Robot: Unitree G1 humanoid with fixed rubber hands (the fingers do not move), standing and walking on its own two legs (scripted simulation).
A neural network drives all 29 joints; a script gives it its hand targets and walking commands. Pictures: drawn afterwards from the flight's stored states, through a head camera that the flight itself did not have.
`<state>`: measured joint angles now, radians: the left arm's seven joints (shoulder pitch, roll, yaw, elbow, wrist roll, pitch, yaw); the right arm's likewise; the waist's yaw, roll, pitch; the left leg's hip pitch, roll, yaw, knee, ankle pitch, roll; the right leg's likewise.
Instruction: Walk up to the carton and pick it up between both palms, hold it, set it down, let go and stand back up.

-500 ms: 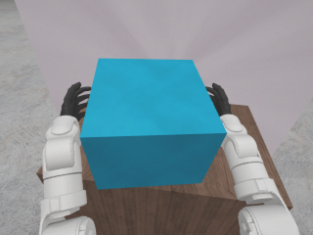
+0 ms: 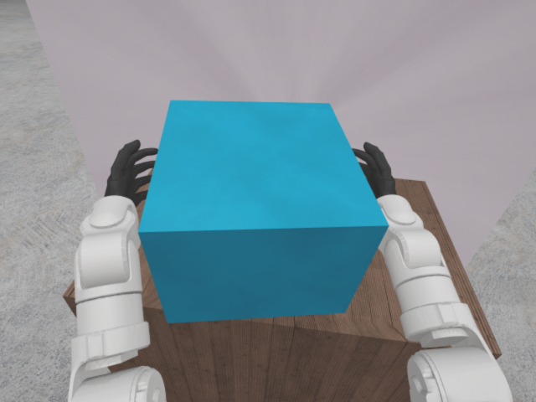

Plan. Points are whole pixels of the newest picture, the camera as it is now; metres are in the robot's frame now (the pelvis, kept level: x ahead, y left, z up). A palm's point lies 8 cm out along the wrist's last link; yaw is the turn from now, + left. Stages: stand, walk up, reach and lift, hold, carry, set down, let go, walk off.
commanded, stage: hold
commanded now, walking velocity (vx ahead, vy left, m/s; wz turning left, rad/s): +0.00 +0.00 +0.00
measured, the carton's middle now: (255, 203) +0.39 +0.00 +0.14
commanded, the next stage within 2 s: none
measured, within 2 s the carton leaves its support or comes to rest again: neither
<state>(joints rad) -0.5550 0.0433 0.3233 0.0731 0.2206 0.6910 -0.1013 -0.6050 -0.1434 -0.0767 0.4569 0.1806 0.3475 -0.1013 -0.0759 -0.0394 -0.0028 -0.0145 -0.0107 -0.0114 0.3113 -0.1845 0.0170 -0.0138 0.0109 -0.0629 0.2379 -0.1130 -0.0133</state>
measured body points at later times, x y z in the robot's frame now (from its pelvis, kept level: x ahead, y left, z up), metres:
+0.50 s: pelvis +0.00 +0.00 +0.00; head -0.05 +0.02 +0.45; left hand +0.37 +0.18 +0.20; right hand +0.37 -0.19 +0.19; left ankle +0.00 +0.10 -0.75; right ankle +0.02 -0.11 -0.75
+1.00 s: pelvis +0.00 +0.00 +0.00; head -0.04 +0.02 +0.45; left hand +0.38 +0.18 +0.19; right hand +0.37 -0.19 +0.18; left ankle +0.00 +0.10 -0.75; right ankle +0.02 -0.11 -0.75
